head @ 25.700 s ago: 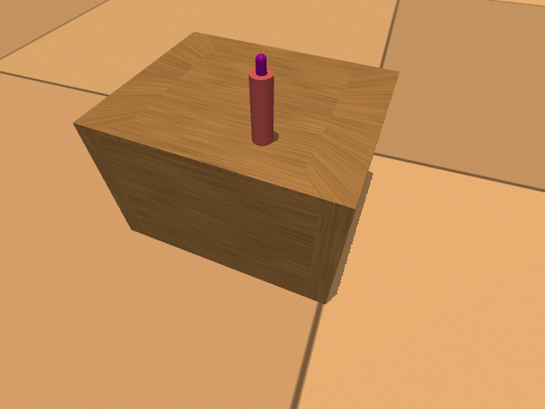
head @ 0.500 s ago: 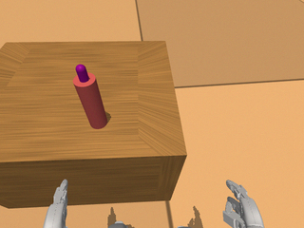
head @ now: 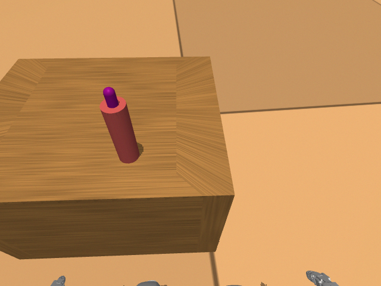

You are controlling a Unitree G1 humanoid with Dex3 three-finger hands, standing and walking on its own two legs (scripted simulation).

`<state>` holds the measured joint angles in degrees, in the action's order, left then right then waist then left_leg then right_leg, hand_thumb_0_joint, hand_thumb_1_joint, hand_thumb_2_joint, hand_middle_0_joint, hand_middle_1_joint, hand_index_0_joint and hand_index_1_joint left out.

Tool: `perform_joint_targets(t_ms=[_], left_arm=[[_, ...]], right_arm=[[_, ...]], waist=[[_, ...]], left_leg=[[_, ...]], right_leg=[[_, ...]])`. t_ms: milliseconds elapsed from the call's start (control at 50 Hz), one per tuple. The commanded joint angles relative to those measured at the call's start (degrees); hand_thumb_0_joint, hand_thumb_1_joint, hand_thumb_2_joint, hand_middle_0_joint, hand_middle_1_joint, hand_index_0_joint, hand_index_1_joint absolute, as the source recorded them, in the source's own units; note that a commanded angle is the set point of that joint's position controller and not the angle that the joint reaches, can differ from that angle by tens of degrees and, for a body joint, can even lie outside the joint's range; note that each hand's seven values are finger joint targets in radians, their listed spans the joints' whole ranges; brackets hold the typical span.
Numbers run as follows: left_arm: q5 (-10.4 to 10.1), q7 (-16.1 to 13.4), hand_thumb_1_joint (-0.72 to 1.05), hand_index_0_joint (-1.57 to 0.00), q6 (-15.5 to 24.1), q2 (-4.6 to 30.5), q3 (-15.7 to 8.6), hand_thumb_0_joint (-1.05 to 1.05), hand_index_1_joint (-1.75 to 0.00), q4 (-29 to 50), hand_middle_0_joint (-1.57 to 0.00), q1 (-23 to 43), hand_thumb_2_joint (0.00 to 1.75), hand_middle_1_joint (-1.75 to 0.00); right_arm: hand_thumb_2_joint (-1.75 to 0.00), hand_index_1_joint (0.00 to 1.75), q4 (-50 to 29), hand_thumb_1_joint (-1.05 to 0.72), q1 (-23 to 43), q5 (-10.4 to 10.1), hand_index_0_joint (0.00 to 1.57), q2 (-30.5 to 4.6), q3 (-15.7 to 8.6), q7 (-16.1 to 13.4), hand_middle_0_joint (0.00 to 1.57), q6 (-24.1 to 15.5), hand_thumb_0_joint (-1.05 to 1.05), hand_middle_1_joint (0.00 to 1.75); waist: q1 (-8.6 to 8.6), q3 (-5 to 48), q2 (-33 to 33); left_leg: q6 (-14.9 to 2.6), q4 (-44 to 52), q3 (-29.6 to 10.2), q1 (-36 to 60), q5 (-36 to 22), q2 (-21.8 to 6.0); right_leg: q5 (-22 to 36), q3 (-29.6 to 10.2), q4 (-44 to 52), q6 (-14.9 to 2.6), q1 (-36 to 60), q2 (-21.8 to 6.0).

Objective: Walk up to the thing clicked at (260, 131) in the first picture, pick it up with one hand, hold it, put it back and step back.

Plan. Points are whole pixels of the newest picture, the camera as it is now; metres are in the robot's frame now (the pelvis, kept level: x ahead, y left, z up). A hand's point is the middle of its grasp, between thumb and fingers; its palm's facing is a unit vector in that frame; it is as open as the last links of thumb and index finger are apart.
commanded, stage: stand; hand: left
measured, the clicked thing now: (120, 126) +0.52 +0.19 +0.00
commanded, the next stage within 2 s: none
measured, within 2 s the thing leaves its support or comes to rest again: neither
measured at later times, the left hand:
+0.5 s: hand out of the picture +0.04 +0.26 -0.12, palm faces -0.03 -0.94 -0.34, open 10.5 cm
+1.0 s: hand out of the picture +0.06 +0.26 -0.12, palm faces -0.04 -0.94 -0.33, open 7.4 cm
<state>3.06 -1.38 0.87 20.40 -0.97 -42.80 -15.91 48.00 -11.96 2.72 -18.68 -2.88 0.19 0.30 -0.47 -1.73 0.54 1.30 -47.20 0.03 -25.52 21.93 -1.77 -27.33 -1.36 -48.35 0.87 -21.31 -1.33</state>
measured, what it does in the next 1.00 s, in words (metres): stands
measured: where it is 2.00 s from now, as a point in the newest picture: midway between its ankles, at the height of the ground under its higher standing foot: outside the picture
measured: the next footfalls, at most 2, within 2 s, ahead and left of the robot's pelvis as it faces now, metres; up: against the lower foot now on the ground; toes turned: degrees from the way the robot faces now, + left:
none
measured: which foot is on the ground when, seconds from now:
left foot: down 0.00-1.00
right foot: down 0.00-1.00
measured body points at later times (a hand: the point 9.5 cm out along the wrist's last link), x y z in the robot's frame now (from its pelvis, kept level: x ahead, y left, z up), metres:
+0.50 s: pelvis -0.01 +0.01 +0.04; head -0.01 +0.01 +0.49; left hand +0.04 +0.30 -0.10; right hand +0.05 -0.28 -0.10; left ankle +0.03 +0.14 -0.70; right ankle -0.02 -0.13 -0.70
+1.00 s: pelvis +0.00 +0.02 +0.04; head +0.01 +0.02 +0.49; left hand +0.06 +0.31 -0.10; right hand +0.06 -0.28 -0.09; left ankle +0.03 +0.14 -0.70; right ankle -0.02 -0.13 -0.70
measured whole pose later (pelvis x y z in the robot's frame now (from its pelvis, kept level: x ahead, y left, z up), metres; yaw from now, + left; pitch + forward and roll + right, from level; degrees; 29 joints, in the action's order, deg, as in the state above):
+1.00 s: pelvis +0.00 +0.02 +0.04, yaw +0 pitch -3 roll +0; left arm 1.1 -0.6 1.1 19.0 0.0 -66.9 -7.6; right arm 66.8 -6.6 0.7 -19.0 -0.8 0.2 -0.3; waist -0.4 -3.7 0.4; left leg 0.5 -21.1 1.0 -8.8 9.0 -1.2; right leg -12.5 -1.5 -19.6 2.5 -3.9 -2.0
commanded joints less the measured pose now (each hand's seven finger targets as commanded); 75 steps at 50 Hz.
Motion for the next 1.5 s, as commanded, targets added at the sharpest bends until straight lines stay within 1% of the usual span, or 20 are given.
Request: perform_joint_targets(t_ms=[0,80,120,160,220,280,300,360,420,460,560,680,760,860,900,1020,1160,1280,1360,1480], left_arm=[[-0.71,-0.82,-0.59,-0.04,2.32,9.84,-3.23,0.00,-0.05,0.42,-0.04,3.11,0.03,-0.05],[-1.17,-0.96,-0.58,-0.05,1.81,10.04,-2.85,0.00,-0.05,-4.91,-0.05,2.82,0.04,-0.05],[-1.51,-0.94,-0.42,-0.20,1.27,9.67,-2.66,0.00,-0.21,-7.11,-0.20,3.52,0.20,-0.21],[-1.63,-0.79,-0.26,-0.20,1.15,9.69,-2.34,0.00,-0.30,-9.72,-0.20,2.83,0.36,-0.30],[-1.69,-0.75,-0.02,-0.20,1.26,9.80,-1.98,0.00,-0.30,-12.43,-0.20,3.39,0.60,-0.30],[-1.89,-0.61,0.22,-0.20,1.24,9.83,-1.69,0.00,-0.30,-14.46,-0.20,4.68,0.84,-0.30],[-1.95,-0.57,0.30,-0.20,1.14,9.86,-1.71,0.00,-0.30,-14.95,-0.20,5.45,0.90,-0.30],[-1.68,-0.51,0.54,-0.20,1.19,9.81,-1.51,0.00,-0.30,-16.87,-0.20,6.44,0.90,-0.30],[-1.84,-0.19,0.78,-0.20,0.96,9.85,-1.47,0.00,-0.30,-18.12,-0.20,6.74,0.90,-0.30],[-1.80,-0.15,0.90,-0.20,1.10,9.37,-1.33,0.00,-0.30,-18.93,-0.20,6.56,0.90,-0.30],[-1.74,-0.20,0.90,-0.20,1.33,9.84,-1.32,0.00,-0.30,-20.03,-0.20,8.12,0.90,-0.30],[-1.87,-0.09,0.90,-0.20,1.17,9.93,-1.24,0.00,-0.30,-20.71,-0.20,8.69,0.90,-0.30],[-1.87,-0.13,0.90,-0.20,1.31,10.40,-1.41,0.00,-0.30,-20.97,-0.20,9.20,0.90,-0.30],[-1.92,-0.03,0.90,-0.20,1.04,10.35,-1.24,0.00,-0.30,-21.29,-0.20,9.50,0.90,-0.30],[-1.94,-0.03,0.90,-0.20,1.15,10.36,-1.23,0.00,-0.30,-21.29,-0.20,9.48,0.90,-0.30],[-2.11,0.03,0.90,-0.20,1.13,10.42,-1.23,0.00,-0.30,-21.11,-0.20,9.70,0.90,-0.30],[-2.03,0.22,0.90,-0.20,0.75,10.34,-1.26,0.00,-0.30,-20.94,-0.20,9.75,0.90,-0.30],[-2.12,0.23,0.90,-0.20,0.94,10.49,-1.31,0.00,-0.30,-20.57,-0.20,9.78,0.90,-0.30],[-2.11,0.32,0.90,-0.20,0.81,10.62,-1.36,0.00,-0.30,-20.37,-0.20,9.70,0.90,-0.30],[-2.32,0.41,0.90,-0.20,0.94,10.89,-1.46,0.00,-0.30,-20.15,-0.20,9.19,0.90,-0.30]], right_arm=[[-0.90,0.30,-1.09,-0.90,1.54,-0.28,0.20,-8.96,-2.58,-0.83,0.20,-2.11,0.00,0.30],[-0.90,0.30,2.72,-0.90,2.68,-0.64,0.20,-9.63,-2.12,-1.17,0.20,-2.10,0.00,0.30],[-0.90,0.30,4.73,-0.90,2.87,-0.51,0.20,-10.70,-1.88,-1.30,0.20,-1.80,0.00,0.30],[-0.90,0.30,6.33,-0.90,3.85,-0.58,0.20,-10.73,-1.60,-1.33,0.20,-1.72,0.00,0.30],[-0.90,0.30,8.70,-0.90,3.78,-1.00,0.20,-10.82,-1.18,-1.44,0.20,-2.02,0.00,0.30],[-0.90,0.30,10.47,-0.90,4.26,-1.21,0.20,-10.78,-0.86,-1.44,0.20,-2.12,0.00,0.30],[-0.90,0.30,11.03,-0.90,4.38,-1.23,0.20,-10.97,-0.88,-1.44,0.20,-2.05,0.00,0.30],[-0.90,0.30,12.21,-0.90,5.37,-1.38,0.20,-10.68,-0.78,-1.27,0.20,-1.69,0.00,0.30],[-0.90,0.30,13.26,-0.90,5.50,-1.37,0.20,-11.08,-0.78,-1.14,0.20,-1.70,0.00,0.30],[-0.90,0.30,13.49,-0.90,6.26,-1.38,0.20,-10.93,-0.81,-1.08,0.20,-1.80,0.00,0.30],[-0.90,0.30,14.40,-0.90,6.32,-1.67,0.20,-10.56,-0.60,-0.96,0.20,-1.84,0.00,0.30],[-0.90,0.30,15.00,-0.90,6.89,-1.68,0.20,-11.26,-0.43,-0.87,0.20,-1.62,0.00,0.30],[-0.90,0.30,15.25,-0.90,6.85,-1.84,0.20,-11.55,-0.36,-1.02,0.20,-1.92,0.00,0.30],[-0.90,0.30,15.56,-0.90,7.39,-1.89,0.20,-11.92,-0.23,-0.97,0.20,-1.74,0.00,0.30],[-0.90,0.30,15.53,-0.90,7.52,-2.00,0.20,-12.17,-0.23,-0.99,0.20,-1.80,0.00,0.30],[-0.90,0.30,15.67,-0.90,7.86,-2.04,0.20,-12.29,-0.06,-0.97,0.20,-2.01,0.00,0.30],[-0.90,0.30,15.75,-0.90,7.87,-1.93,0.20,-12.76,-0.20,-0.92,0.20,-1.80,0.00,0.30],[-0.90,0.30,15.58,-0.90,8.12,-1.97,0.20,-12.64,-0.22,-0.80,0.20,-2.02,0.00,0.30],[-0.90,0.30,15.48,-0.90,8.16,-2.08,0.20,-12.72,-0.28,-0.72,0.20,-1.96,0.00,0.30],[-0.90,0.30,15.53,-0.90,7.90,-2.12,0.20,-13.07,-0.21,-0.70,0.20,-2.05,0.00,0.30]], waist=[[0.04,5.00,-1.81],[0.53,4.71,-0.80],[0.72,2.09,-3.59],[0.89,1.54,-2.72],[0.76,1.91,-2.02],[0.40,1.23,-1.73],[0.33,0.49,-2.28],[0.24,-1.39,-0.08],[0.27,-1.77,-2.46],[0.56,-0.62,-1.59],[0.16,-0.64,0.05],[0.19,-0.49,-1.51],[0.18,1.71,-0.67],[0.20,0.44,-0.82],[0.35,1.96,-0.23],[0.31,2.33,-0.62],[0.04,0.06,-1.31],[0.08,1.52,-0.33],[-0.07,1.47,-0.50],[0.04,2.04,-1.31]], left_leg=[[-5.20,9.67,-5.51,9.71,-13.30,-2.29],[-4.85,13.09,-5.58,12.38,-16.21,-3.42],[-4.78,18.87,-7.53,10.17,-9.11,-4.51],[-4.28,20.20,-6.90,12.17,-8.95,-4.34],[-3.52,21.20,-5.90,14.48,-14.27,-4.16],[-3.02,23.17,-5.46,16.73,-15.20,-4.35],[-2.92,24.84,-5.68,16.05,-12.77,-4.47],[-2.71,26.57,-5.50,15.46,-8.85,-4.19],[-2.57,29.40,-6.29,14.53,-4.79,-4.57],[-2.73,28.89,-5.96,15.99,-7.28,-4.77],[-2.45,28.92,-5.22,17.13,-11.37,-4.45],[-2.45,30.04,-5.19,16.53,-9.19,-4.58],[-2.60,29.11,-4.57,19.08,-16.24,-4.97],[-2.43,30.24,-4.70,17.94,-13.74,-4.93],[-2.65,29.17,-4.37,19.51,-17.60,-5.27],[-2.52,29.25,-4.11,20.13,-20.92,-5.35],[-2.41,31.61,-4.67,18.12,-12.27,-5.27],[-2.47,30.60,-4.43,19.48,-16.83,-5.42],[-2.46,31.18,-4.53,19.47,-14.54,-5.28],[-2.51,30.42,-4.24,20.29,-16.86,-5.37]], right_leg=[[17.24,-5.58,13.31,-4.84,0.06,-3.20],[20.37,-4.68,15.92,-4.31,3.71,-3.24],[15.61,-3.67,17.59,-3.73,5.13,-2.42],[15.85,-4.20,20.34,-3.65,5.83,-3.00],[19.58,-4.43,23.37,-3.25,8.83,-3.95],[19.40,-4.28,25.43,-2.83,9.06,-4.20],[17.59,-3.94,26.18,-2.61,9.34,-3.91],[13.93,-4.07,29.01,-2.42,9.59,-4.28],[12.56,-3.43,29.47,-2.23,10.44,-3.83],[14.29,-3.76,29.95,-2.21,11.17,-4.48],[15.94,-3.99,31.45,-1.76,11.80,-5.09],[15.36,-3.67,32.01,-1.42,12.67,-5.06],[21.33,-3.84,31.57,-1.40,14.13,-5.67],[18.49,-3.27,32.19,-1.27,13.75,-5.37],[21.77,-3.53,32.07,-1.21,14.54,-5.77],[24.16,-3.07,31.96,-0.97,15.10,-5.84],[18.30,-2.86,32.81,-1.05,13.45,-5.38],[20.53,-3.10,32.46,-1.21,14.20,-5.94],[19.16,-2.81,32.55,-1.29,13.55,-5.54],[21.21,-3.35,32.71,-1.34,13.93,-6.05]])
